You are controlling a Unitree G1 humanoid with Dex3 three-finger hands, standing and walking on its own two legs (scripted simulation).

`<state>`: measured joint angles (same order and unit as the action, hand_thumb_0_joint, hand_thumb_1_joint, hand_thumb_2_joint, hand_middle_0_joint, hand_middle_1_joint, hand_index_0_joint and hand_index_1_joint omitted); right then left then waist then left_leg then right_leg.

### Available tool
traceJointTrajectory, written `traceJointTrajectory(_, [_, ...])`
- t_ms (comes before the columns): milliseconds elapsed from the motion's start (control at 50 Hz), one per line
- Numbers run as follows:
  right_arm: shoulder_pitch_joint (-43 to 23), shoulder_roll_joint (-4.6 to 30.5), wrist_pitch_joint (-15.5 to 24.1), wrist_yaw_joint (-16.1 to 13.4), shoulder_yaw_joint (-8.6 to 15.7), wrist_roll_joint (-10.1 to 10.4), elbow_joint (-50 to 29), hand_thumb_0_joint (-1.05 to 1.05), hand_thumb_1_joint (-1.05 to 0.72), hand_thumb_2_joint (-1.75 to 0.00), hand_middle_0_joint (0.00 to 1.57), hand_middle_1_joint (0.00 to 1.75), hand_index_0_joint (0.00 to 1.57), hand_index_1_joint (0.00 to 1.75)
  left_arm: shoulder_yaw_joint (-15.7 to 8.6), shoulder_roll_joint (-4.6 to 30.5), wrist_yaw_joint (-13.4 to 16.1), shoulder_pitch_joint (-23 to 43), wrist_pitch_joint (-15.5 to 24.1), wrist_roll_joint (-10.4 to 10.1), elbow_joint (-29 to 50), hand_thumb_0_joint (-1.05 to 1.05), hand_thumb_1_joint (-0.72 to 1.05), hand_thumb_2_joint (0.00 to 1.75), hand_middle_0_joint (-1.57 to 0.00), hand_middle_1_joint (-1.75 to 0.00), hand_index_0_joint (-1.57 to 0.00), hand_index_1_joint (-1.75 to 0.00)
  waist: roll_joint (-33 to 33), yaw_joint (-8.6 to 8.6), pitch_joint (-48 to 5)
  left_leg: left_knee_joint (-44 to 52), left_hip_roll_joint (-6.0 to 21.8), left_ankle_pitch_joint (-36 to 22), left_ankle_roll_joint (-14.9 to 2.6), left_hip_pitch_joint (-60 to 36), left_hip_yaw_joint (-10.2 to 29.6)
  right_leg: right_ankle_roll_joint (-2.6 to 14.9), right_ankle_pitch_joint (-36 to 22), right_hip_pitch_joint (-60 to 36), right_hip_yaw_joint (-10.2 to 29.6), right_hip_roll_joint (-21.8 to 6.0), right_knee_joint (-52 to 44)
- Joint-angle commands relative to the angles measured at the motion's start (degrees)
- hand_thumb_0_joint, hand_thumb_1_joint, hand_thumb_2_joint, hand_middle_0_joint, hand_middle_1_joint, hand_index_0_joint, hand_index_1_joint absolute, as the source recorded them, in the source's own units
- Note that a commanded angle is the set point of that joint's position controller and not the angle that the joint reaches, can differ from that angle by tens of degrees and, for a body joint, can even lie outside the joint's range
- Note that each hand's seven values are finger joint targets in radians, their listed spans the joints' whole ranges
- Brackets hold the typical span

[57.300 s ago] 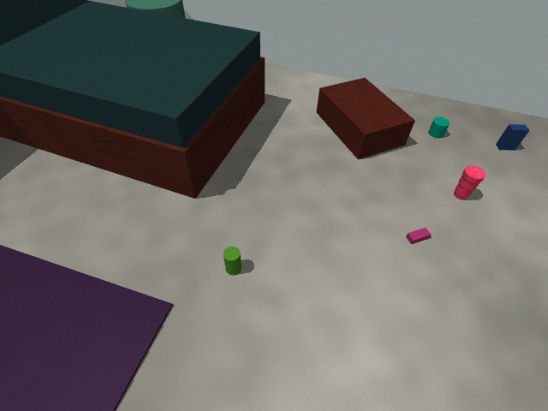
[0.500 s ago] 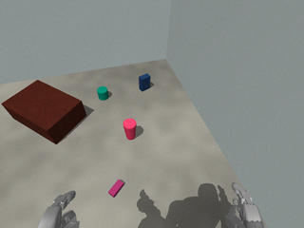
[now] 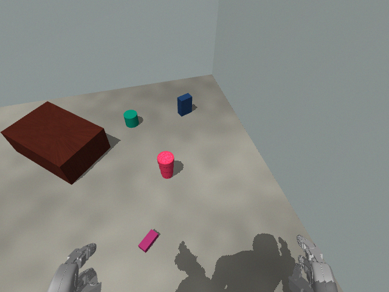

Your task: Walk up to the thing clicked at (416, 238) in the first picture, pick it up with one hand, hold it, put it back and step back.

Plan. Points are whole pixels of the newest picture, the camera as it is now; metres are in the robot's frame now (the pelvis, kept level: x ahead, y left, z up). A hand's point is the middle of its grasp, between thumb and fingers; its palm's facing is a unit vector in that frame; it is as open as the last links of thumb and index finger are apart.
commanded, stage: home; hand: left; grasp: from above
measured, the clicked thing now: (148, 240) +0.47 +0.19 -0.70
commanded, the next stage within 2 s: stand in 0.44 s
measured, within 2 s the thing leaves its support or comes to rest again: neither
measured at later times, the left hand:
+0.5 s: hand (96, 290) +0.16 +0.18 -0.05, palm faces +0.04 -0.98 -0.20, open 7.4 cm
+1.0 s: hand out of the picture +0.06 +0.24 -0.10, palm faces +0.04 -0.94 -0.33, open 7.4 cm
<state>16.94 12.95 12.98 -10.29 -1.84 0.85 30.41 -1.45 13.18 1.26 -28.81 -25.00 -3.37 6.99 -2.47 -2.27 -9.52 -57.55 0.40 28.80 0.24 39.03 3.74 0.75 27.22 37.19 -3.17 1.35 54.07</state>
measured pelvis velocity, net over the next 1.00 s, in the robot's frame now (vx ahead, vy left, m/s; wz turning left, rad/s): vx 0.00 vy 0.01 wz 0.01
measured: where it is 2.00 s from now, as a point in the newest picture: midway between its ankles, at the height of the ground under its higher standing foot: outside the picture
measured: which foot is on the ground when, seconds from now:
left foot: down 0.00-1.00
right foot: down 0.00-1.00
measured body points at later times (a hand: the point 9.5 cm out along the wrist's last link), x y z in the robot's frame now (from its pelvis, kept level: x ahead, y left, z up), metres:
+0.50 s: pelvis +0.00 +0.00 +0.00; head +0.02 +0.01 +0.45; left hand +0.16 +0.23 -0.03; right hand +0.16 -0.24 -0.06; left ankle +0.00 +0.12 -0.68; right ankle +0.00 -0.11 -0.68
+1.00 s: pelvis +0.00 +0.01 +0.05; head +0.01 +0.01 +0.50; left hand +0.06 +0.29 -0.08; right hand +0.09 -0.27 -0.08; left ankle +0.00 +0.12 -0.68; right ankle +0.00 -0.11 -0.68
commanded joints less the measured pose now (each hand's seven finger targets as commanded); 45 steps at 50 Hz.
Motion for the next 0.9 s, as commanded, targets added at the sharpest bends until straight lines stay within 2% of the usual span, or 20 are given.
traceJointTrajectory(0, [-3.75, 6.76, 3.1, -0.65, 2.95, -0.2, -9.09, 0.0, -0.9, -0.9, 0.2, 0.3, 0.2, 0.3, -2.99, 5.44, 0.18, -0.2, 2.32, 0.38, 9.37, 0.0, 0.9, 0.9, -0.2, -0.3, -0.2, -0.3, 0.78, -0.3, -4.46, 7.89, -1.01, -14.96, -1.52, -4.48, -1.18, -0.56, -13.96, -4.15, 0.43, -0.04, -8.92])
traceJointTrajectory(40, [-3.5, 6.9, 3.03, -0.62, 3.14, -0.21, -9.09, 0.0, -0.9, -0.9, 0.2, 0.3, 0.2, 0.3, -4.01, 6.71, 0.39, 1.05, 2.54, 0.42, 12.09, 0.0, 0.9, 0.9, -0.2, -0.3, -0.2, -0.3, -0.22, 0.09, -5.19, 8.32, -0.9, -15.4, -1.33, -5.13, -1.12, -0.3, -14.09, -4.47, 0.46, 0.0, -8.63])
traceJointTrajectory(140, [-3.79, 6.79, 3.07, -0.59, 2.99, -0.24, -9.24, 0.0, -0.9, -0.9, 0.2, 0.3, 0.2, 0.3, -3.19, 5.66, 0.37, 1.01, 2.54, 0.46, 10.51, 0.0, 0.9, 0.9, -0.2, -0.3, -0.2, -0.3, -0.09, -0.12, -3.31, 9.21, -0.66, -12.94, -1.26, -4.2, -0.51, -0.25, -11.39, -3.32, -0.1, 0.24, -8.68])
traceJointTrajectory(160, [-3.91, 6.97, 3.15, -0.61, 3.16, -0.19, -9.29, 0.0, -0.9, -0.9, 0.2, 0.3, 0.2, 0.3, -4.2, 6.89, 0.49, 2.06, 2.73, 0.27, 12.53, 0.0, 0.9, 0.9, -0.2, -0.3, -0.2, -0.3, -0.35, 0.17, -4.31, 9.12, -0.72, -13.09, -1.31, -4.58, -0.52, -0.24, -11.64, -3.96, -0.07, 0.2, -8.67])
traceJointTrajectory(200, [-3.61, 6.8, 3.12, -0.49, 2.96, -0.22, -9.06, 0.0, -0.9, -0.9, 0.2, 0.3, 0.2, 0.3, -3.04, 5.68, 0.25, 0.59, 2.4, 0.45, 10.29, 0.0, 0.9, 0.9, -0.2, -0.3, -0.2, -0.3, -0.4, -0.43, -4.04, 9.18, -0.63, -13.81, -1.22, -4.73, -0.51, -0.15, -12.2, -3.78, -0.04, 0.27, -8.39])
traceJointTrajectory(280, [-3.64, 6.88, 2.96, -0.65, 3.16, -0.16, -9.39, 0.0, -0.9, -0.9, 0.2, 0.3, 0.2, 0.3, -3.99, 7.08, 0.49, 2.19, 2.77, 0.58, 12.34, 0.0, 0.9, 0.9, -0.2, -0.3, -0.2, -0.3, -0.19, -0.05, -3.59, 8.81, -0.81, -13.26, -1.34, -4.12, -0.78, -0.31, -11.9, -3.39, 0.04, 0.11, -8.76])
traceJointTrajectory(320, [-3.74, 6.62, 3.13, -0.67, 2.88, -0.22, -9.25, 0.0, -0.9, -0.9, 0.2, 0.3, 0.2, 0.3, -3.09, 5.61, 0.34, 0.61, 2.37, 0.45, 9.79, 0.0, 0.9, 0.9, -0.2, -0.3, -0.2, -0.3, 0.67, -0.46, -2.34, 8.69, -0.89, -11.62, -1.54, -3.72, -1.09, -0.47, -10.67, -2.88, 0.18, 0.06, -9.4])
traceJointTrajectory(340, [-3.79, 6.74, 3.12, -0.68, 3.03, -0.17, -9.73, 0.0, -0.9, -0.9, 0.2, 0.3, 0.2, 0.3, -3.72, 6.27, 0.45, 1.34, 2.46, 0.22, 12.11, 0.0, 0.9, 0.9, -0.2, -0.3, -0.2, -0.3, 0.49, -0.19, -5.02, 8.45, -0.94, -12.58, -1.55, -4.38, -0.99, -0.42, -11.53, -3.92, 0.29, 0.03, -9.19])
traceJointTrajectory(400, [-3.76, 6.84, 2.97, -0.67, 3.06, -0.12, -9.55, 0.0, -0.9, -0.9, 0.2, 0.3, 0.2, 0.3, -3.67, 6.32, 0.47, 0.56, 2.21, 0.5, 11.61, 0.0, 0.9, 0.9, -0.2, -0.3, -0.2, -0.3, 0.23, -0.06, -3.45, 8.89, -0.9, -11.44, -1.47, -3.85, -1.04, -0.38, -10.4, -3.1, 0.23, 0.09, -9.29])
traceJointTrajectory(420, [-4.12, 6.63, 3.01, -0.63, 2.76, -0.05, -9.42, 0.0, -0.9, -0.9, 0.2, 0.3, 0.2, 0.3, -2.78, 5.37, 0.32, 0.17, 1.98, 0.45, 9.78, 0.0, 0.9, 0.9, -0.2, -0.3, -0.2, -0.3, -0.03, -0.27, -2.48, 9.08, -0.89, -11.28, -1.41, -3.42, -0.84, -0.39, -10.19, -2.71, 0.02, 0.14, -9.18])
traceJointTrajectory(440, [-3.7, 6.91, 3.1, -0.68, 3.21, -0.15, -9.83, 0.0, -0.9, -0.9, 0.2, 0.3, 0.2, 0.3, -4.22, 6.91, 0.5, 1.95, 2.44, 0.31, 13.72, 0.0, 0.9, 0.9, -0.2, -0.3, -0.2, -0.3, -0.46, 0.17, -5.42, 8.86, -0.83, -12.21, -1.38, -4.53, -0.79, -0.25, -10.95, -4.02, 0.16, 0.15, -8.86])
traceJointTrajectory(500, [-3.89, 6.82, 2.96, -0.63, 3.05, -0.02, -9.47, 0.0, -0.9, -0.9, 0.2, 0.3, 0.2, 0.3, -3.48, 6.51, 0.55, 1.06, 2.31, 0.52, 12.12, 0.0, 0.9, 0.9, -0.2, -0.3, -0.2, -0.3, -0.69, 0.09, -3.81, 9.14, -0.73, -12.39, -1.3, -4.08, -0.57, -0.17, -11.07, -3.15, -0.03, 0.24, -8.61])
traceJointTrajectory(520, [-7.61, 12.97, -3.04, 2.78, 5.64, -7.29, 4.74, 0.0, -0.9, -0.9, 0.2, 0.3, 0.2, 0.3, -3.62, 10.15, 2.3, 17.55, 14.16, 7.11, -7.99, 0.0, 0.9, 0.9, -0.2, -0.3, -0.2, -0.3, 2.2, 4.23, 9.87, 15.08, 1.69, -20.71, -3.58, -5.77, 2.38, 1.66, -9.73, -12.75, 5.33, -4.56, -11.28])
traceJointTrajectory(540, [-8.2, 13.63, -5.14, 4.27, 6.38, -7.38, 6.14, 0.0, -0.9, -0.9, 0.2, 0.3, 0.2, 0.3, -4.79, 11.52, 1.79, 13.1, 18.2, 7.3, -18.4, 0.0, 0.9, 0.9, -0.2, -0.3, -0.2, -0.3, 5.89, 4.1, 4.56, 14.39, 1.37, -20.97, -4.45, -9.02, 0.81, 3.36, -10.11, -14.91, 9.14, -5.7, -13.86])
traceJointTrajectory(560, [-6.98, 13.29, -6.35, 5.3, 6.3, -7.71, 4.78, 0.0, -0.9, -0.9, 0.2, 0.3, 0.2, 0.3, -4.29, 11.21, 1.39, 13.12, 20.06, 7.22, -20.67, 0.0, 0.9, 0.9, -0.2, -0.3, -0.2, -0.3, 4.96, 2.57, 5.17, 15.18, 1.07, -18.81, -4.05, -10.12, 1.89, 4.36, -9.29, -12.61, 10.72, -5.25, -15.16])
traceJointTrajectory(580, [-7.45, 13.71, -6.67, 6.21, 6.3, -6.97, 5.36, 0.0, -0.9, -0.9, 0.2, 0.3, 0.2, 0.3, -3.8, 12.22, 1.13, 12.59, 21.51, 7.37, -23.55, 0.0, 0.9, 0.9, -0.2, -0.3, -0.2, -0.3, 2.56, 3.34, 2.4, 16.17, 1.41, -21.09, -4.15, -13.84, 2.82, 3.75, -15.14, -16.58, 9.71, -5.5, -13.64])
traceJointTrajectory(600, [-7.12, 12.69, -6.83, 7.2, 6.17, -5.59, 7.3, 0.0, -0.9, -0.9, 0.2, 0.3, 0.2, 0.3, -3.6, 11.71, 0.84, 13.96, 22.41, 7.46, -25.88, 0.0, 0.9, 0.9, -0.2, -0.3, -0.2, -0.3, 1.63, 3.48, 0.16, 16.95, 1.49, -23.58, -3.95, -15.81, 2.11, 3.09, -19.29, -19.21, 9.2, -6.2, -12.95])
traceJointTrajectory(660, [-8.36, 11.86, -7.63, 8.68, 6.37, -3.85, 10.24, 0.0, -0.9, -0.9, 0.2, 0.3, 0.2, 0.3, -4.04, 10.95, 0.76, 16.5, 23.15, 6.05, -34.02, 0.0, 0.9, 0.9, -0.2, -0.3, -0.2, -0.3, 2.64, 4.44, 1.65, 20.15, 1.39, -23.69, -3.67, -18.52, 2.65, 1.74, -18.9, -20.28, 8.06, -6.02, -16.04])
traceJointTrajectory(740, [-9.32, 11.88, -8.97, 8.97, 6.54, -3.95, 14.35, 0.0, -0.9, -0.9, 0.2, 0.3, 0.2, 0.3, -3.83, 10.66, 1.09, 18.52, 24.77, 6.13, -43.45, 0.0, 0.9, 0.9, -0.2, -0.3, -0.2, -0.3, 1.86, 4.32, 3.83, 25.02, 2.41, -21.78, -3.9, -21.19, 4.72, 0.93, -17.47, -22.35, 7.0, -5.88, -19.86])
traceJointTrajectory(880, [-8.91, 12.92, -10.43, 8.34, 6.45, -3.39, 20.69, 0.0, -0.9, -0.9, 0.2, 0.3, 0.2, 0.3, -3.35, 11.6, 1.25, 19.74, 25.97, 5.41, -54.85, 0.0, 0.9, 0.9, -0.2, -0.3, -0.2, -0.3, 1.43, 3.4, 7.51, 32.54, 3.22, -24.96, -2.92, -26.8, 4.92, 0.6, -20.88, -26.83, 6.77, -6.53, -27.5])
